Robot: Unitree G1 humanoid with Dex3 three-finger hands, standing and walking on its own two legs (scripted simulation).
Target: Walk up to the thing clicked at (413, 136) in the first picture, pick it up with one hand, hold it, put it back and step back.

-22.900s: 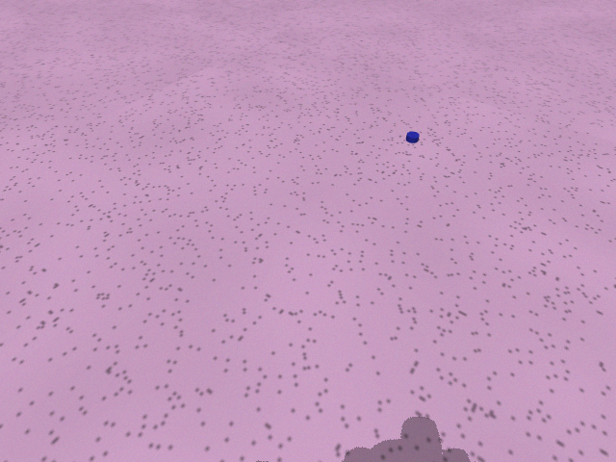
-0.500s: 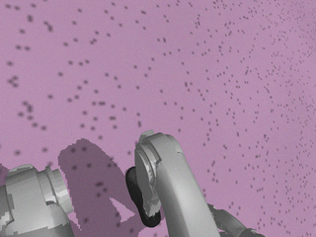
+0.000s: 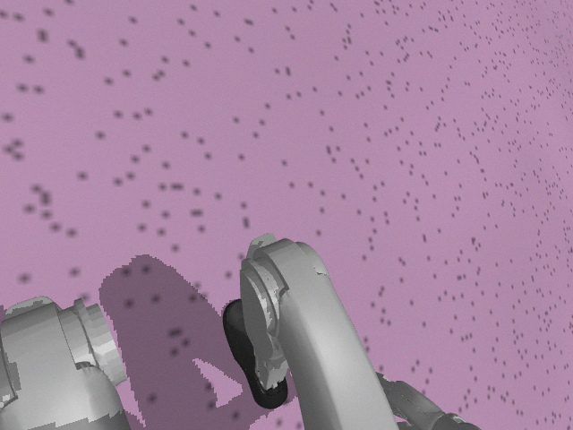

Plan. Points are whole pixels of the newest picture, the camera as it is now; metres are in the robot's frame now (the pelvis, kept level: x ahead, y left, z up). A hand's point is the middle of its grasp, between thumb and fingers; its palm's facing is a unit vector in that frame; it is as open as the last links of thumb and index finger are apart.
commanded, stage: close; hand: left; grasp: from above
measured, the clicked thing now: out of the picture +0.42 +0.34 -0.28
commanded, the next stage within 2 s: settle in 1.32 s
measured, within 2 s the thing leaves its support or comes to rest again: leaves its support in 1.70 s
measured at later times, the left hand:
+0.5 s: hand out of the picture +0.41 +0.34 -0.26, palm faces -0.44 -0.19 -0.88, open 11.7 cm
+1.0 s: hand out of the picture +0.42 +0.33 -0.25, palm faces -0.39 -0.21 -0.90, open 9.7 cm
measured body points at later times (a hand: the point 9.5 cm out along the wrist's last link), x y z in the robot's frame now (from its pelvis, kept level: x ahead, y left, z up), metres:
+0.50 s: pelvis +0.00 +0.00 +0.00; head +0.26 +0.15 +0.34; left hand +0.43 +0.34 -0.21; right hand +0.08 -0.24 -0.05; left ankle +0.06 +0.13 -0.26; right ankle +0.12 -0.13 -0.26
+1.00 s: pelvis +0.00 +0.00 +0.00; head +0.26 +0.15 +0.34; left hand +0.44 +0.34 -0.20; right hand +0.07 -0.26 -0.04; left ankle +0.06 +0.13 -0.26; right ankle +0.12 -0.13 -0.26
